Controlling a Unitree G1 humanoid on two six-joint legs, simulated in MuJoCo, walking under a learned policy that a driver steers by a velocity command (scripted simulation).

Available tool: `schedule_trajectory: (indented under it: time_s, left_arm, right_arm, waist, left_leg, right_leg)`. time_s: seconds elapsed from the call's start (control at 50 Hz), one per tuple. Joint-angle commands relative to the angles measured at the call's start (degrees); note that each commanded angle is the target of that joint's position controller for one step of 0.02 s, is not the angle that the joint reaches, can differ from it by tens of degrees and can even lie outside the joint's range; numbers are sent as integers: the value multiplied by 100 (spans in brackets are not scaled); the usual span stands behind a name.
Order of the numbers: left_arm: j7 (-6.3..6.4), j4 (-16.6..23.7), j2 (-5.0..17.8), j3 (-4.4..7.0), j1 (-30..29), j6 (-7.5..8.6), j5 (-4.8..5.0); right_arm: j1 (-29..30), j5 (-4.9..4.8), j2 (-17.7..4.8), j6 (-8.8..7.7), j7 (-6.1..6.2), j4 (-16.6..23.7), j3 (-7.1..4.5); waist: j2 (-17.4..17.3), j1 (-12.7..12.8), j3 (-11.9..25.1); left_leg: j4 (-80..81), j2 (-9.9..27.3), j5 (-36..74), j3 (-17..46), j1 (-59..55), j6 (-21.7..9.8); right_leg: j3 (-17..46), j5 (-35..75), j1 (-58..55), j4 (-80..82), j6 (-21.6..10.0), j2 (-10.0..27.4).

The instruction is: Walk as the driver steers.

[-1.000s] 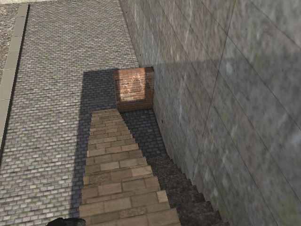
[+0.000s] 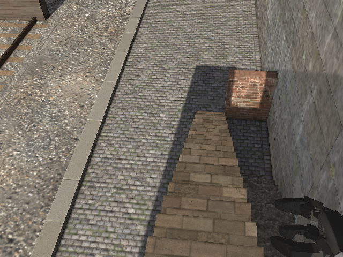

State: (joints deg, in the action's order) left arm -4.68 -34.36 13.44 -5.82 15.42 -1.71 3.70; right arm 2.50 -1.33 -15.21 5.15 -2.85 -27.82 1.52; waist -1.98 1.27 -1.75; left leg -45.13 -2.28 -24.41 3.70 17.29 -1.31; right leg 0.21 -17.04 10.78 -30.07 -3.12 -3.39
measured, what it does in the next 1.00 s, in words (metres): goes down: left foot, then left foot 0.19 m lower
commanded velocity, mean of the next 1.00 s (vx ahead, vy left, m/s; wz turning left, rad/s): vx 0.49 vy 0.00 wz -0.18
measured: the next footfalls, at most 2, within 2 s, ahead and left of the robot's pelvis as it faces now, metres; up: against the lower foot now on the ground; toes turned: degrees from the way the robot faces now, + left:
left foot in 0.18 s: +0.04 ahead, +0.13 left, +0.00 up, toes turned -4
left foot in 0.92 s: +0.24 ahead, +0.13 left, -0.19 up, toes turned -14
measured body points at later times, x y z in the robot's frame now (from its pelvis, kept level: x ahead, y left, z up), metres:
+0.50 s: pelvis +0.03 +0.01 -0.02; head +0.02 -0.02 +0.43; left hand +0.32 +0.18 -0.05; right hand +0.13 -0.30 -0.09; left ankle +0.01 +0.14 -0.73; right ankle -0.03 -0.07 -0.74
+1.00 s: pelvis +0.16 +0.04 -0.20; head +0.18 +0.04 +0.25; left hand +0.25 +0.29 -0.33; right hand +0.18 -0.25 -0.32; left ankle +0.20 +0.14 -0.93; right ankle +0.03 -0.06 -0.65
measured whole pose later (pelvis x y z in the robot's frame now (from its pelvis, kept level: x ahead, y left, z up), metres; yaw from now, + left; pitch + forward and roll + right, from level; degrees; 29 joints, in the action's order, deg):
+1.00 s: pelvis +0.16 +0.04 -0.20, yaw -9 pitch +0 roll +0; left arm 2.2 -41.7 16.3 -1.2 20.4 -2.1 5.7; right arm -18.6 -4.4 -16.3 -0.4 -6.0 -46.0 -4.6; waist 1.3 1.9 -1.6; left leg -34.3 -3.7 -17.5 4.5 19.5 -1.2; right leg -2.1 -50.1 34.8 -113.3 -1.4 5.6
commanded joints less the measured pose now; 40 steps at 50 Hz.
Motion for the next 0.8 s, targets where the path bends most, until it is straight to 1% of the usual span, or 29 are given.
schedule_trajectory:
  time_s: [0.02, 0.06, 0.12, 0.16, 0.18, 0.22, 0.24, 0.26, 0.28, 0.3, 0.32, 0.4, 0.42, 0.44, 0.46, 0.48, 0.5, 0.52, 0.54, 0.56, 0.6, 0.62, 0.64, 0.66, 0.7, 0.72, 0.74, 0.76, 0.8]
  left_arm:
    - [95, 846, 1195, 426, -1260, 27, -271]
    - [220, 826, 1123, 434, -1107, -47, -254]
    - [177, 1007, 1073, 515, -1424, -255, -371]
    - [169, 1173, 1009, 531, -1799, -448, -321]
    - [194, 1231, 947, 527, -1841, -490, -267]
    - [304, 1348, 617, 424, -1728, -321, -171]
    - [349, 1304, 658, 427, -1729, -226, -178]
    - [307, 1269, 824, 506, -1877, -97, -233]
    - [269, 1301, 853, 538, -1880, 26, -173]
    - [203, 1216, 937, 573, -1782, 49, -139]
    - [142, 1115, 991, 615, -1665, 25, -171]
    - [60, 948, 962, 696, -1334, -62, -122]
    - [52, 927, 988, 708, -1262, -86, -105]
    - [95, 937, 1156, 769, -1258, -110, -42]
    - [121, 881, 1297, 823, -1175, -126, 14]
    - [136, 848, 1434, 831, -1024, -110, 28]
    - [122, 747, 1546, 841, -635, -125, -24]
    - [67, 658, 1916, 947, -609, -179, -9]
    - [63, 702, 1813, 938, -832, -227, -100]
    - [70, 685, 1642, 902, -1008, -254, -93]
    - [72, 745, 1466, 844, -1438, -332, -161]
    - [57, 640, 1371, 814, -1391, -282, -293]
    - [126, 468, 1121, 717, -955, -144, -330]
    - [155, 336, 1188, 712, -580, -33, -305]
    - [174, 129, 1449, 817, -226, 23, -351]
    - [277, 55, 1195, 725, -190, 63, -507]
    - [299, -33, 1147, 685, -103, 119, -434]
    - [337, -121, 1120, 702, -60, 116, -263]
    - [353, -89, 1026, 650, -103, 126, -217]
  right_arm:
    - [423, 34, -430, -221, 45, 449, -83]
    - [242, -57, -307, -339, 113, 390, -12]
    - [24, -143, -504, -330, 171, 492, -1]
    - [-398, -96, -378, -432, 149, 556, 64]
    - [-618, -59, -404, -516, 151, 551, 80]
    - [-515, -102, -905, -552, 111, 551, 27]
    - [-517, -81, -1022, -504, 64, 555, -23]
    - [-674, -146, -1184, -458, -5, 520, -89]
    - [-572, -208, -1359, -471, -21, 448, -165]
    - [-418, -206, -1312, -464, -36, 451, -172]
    - [-240, -113, -1228, -485, -100, 469, -137]
    - [-311, -272, -1489, -421, -103, 393, -243]
    - [-369, -294, -1471, -377, -110, 397, -246]
    - [-598, -223, -1481, -361, -84, 351, -260]
    - [-830, -174, -1235, -411, -72, 298, -193]
    - [-840, -178, -1033, -444, -34, 322, -140]
    - [-660, -110, -999, -499, -12, 373, -92]
    - [-550, -102, -1062, -539, -19, 448, -75]
    - [-526, -99, -1204, -511, -53, 393, -131]
    - [-706, -105, -1189, -481, -87, 282, -159]
    - [-1312, -1, -997, -438, -205, -20, -124]
    - [-1308, -210, -1091, -417, -224, -199, -207]
    - [-836, -398, -1154, -426, -192, -156, -280]
    - [-383, -426, -1106, -432, -163, 4, -260]
    - [-352, -273, -975, -402, -103, -30, -247]
    - [-671, -152, -1171, -253, -128, -320, -389]
    - [-1070, 1, -967, -179, -141, -499, -422]
    - [-1329, -71, -898, -195, -128, -646, -489]
    - [-1444, -307, -893, -214, -178, -759, -606]
  waist:
    - [421, -203, 641]
    - [278, -165, 760]
    - [687, -88, 682]
    - [555, -308, 820]
    - [223, -319, 929]
    - [-1513, -38, 452]
    - [-1792, -110, 379]
    - [-1376, -264, 459]
    - [-1116, -138, 585]
    - [-677, -87, 643]
    - [-481, -37, 894]
    - [-155, -38, 780]
    - [5, -71, 690]
    - [274, -199, 619]
    - [738, -292, 568]
    - [1336, -242, 347]
    - [1870, 62, 300]
    - [1885, 215, 248]
    - [1233, 182, 307]
    - [921, 49, 384]
    - [836, -160, 726]
    - [782, -148, 666]
    - [771, 225, 304]
    - [617, 417, 25]
    - [474, 431, -107]
    - [-76, 228, -268]
    - [83, 23, -1]
    - [293, -64, 67]
    - [713, -32, -220]
  left_leg:
    - [-60, 245, 789, -250, 35, 338]
    - [-3, 348, 787, -370, -2, 516]
    - [539, 459, 797, -327, 81, 536]
    - [1422, 558, 1831, -416, -460, 534]
    - [1727, 678, 2988, -396, -968, 518]
    - [1954, 1428, 4265, 178, -1466, 101]
    - [2107, 1684, 4268, 434, -1659, -181]
    - [2307, 1991, 3631, 813, -1495, -440]
    - [2453, 2170, 3098, 1108, -1326, -628]
    - [2362, 2133, 2853, 871, -1134, -659]
    - [2237, 2052, 2963, 585, -1040, -625]
    - [1934, 1812, 2230, -19, -686, -432]
    - [1752, 1684, 2008, -218, -681, -342]
    - [1493, 1341, 1490, -663, -645, -148]
    - [975, 928, 609, -1148, -471, 80]
    - [362, 516, -164, -1388, 157, 207]
    - [-312, 278, -1241, -1194, 1223, 299]
    - [-816, 260, -1296, -744, 2228, 336]
    - [-937, 533, -807, -452, 2506, 314]
    - [-879, 616, -407, -384, 2339, 278]
    - [-788, 514, 250, -744, 1186, 292]
    - [-688, 463, 1110, -731, 910, 292]
    - [-729, 555, 1738, -149, 1753, 215]
    - [-605, 496, 1876, 77, 2561, 156]
    - [-642, 434, 2121, 571, 3236, 19]
    - [52, 198, 3581, 600, 2292, 43]
    - [82, -103, 4245, 159, 1149, 92]
    - [31, -93, 4508, 71, 383, 100]
    - [345, -56, 4057, 175, 284, 35]
  right_leg:
    - [1796, 3151, -548, 1300, -312, 1333]
    - [1656, 3080, -779, 1266, -270, 1197]
    - [1764, 3351, -1009, 1086, -538, 1083]
    - [1782, 2793, -805, 743, -580, 920]
    - [1733, 1831, -499, 523, -527, 711]
    - [937, 143, 763, -538, -149, 46]
    - [562, -249, 1413, -1010, 5, -68]
    - [346, -673, 1646, -1628, 106, 0]
    - [396, -703, 1705, -1872, 136, 311]
    - [331, -468, 1527, -1992, 137, 471]
    - [247, -149, 1183, -1900, 110, 524]
    - [-220, 339, 457, -1548, 56, 449]
    - [-240, 726, 288, -1158, 19, 445]
    - [-139, 1796, 122, -850, -17, 458]
    - [288, 2550, -87, -427, -90, 598]
    - [1026, 2983, -465, 28, -240, 790]
    - [1726, 3630, -1342, 299, -488, 1016]
    - [2786, 3402, -1602, 460, -989, 1450]
    - [2997, 2984, -1584, 290, -1223, 1682]
    - [2902, 2540, -1299, 170, -1265, 1725]
    - [2182, 1833, -498, 155, -984, 1544]
    - [1722, 401, 205, -273, -832, 1279]
    - [1962, -1013, 147, -499, -829, 1446]
    - [2190, -1558, 12, -500, -925, 1574]
    - [2504, -1291, 155, -733, -1092, 1862]
    - [1641, -1321, 1401, -1382, -802, 1556]
    - [1265, -1486, 2105, -1390, -674, 1415]
    - [1070, -1764, 2728, -1551, -570, 1377]
    - [1008, -1966, 2920, -1678, -549, 1429]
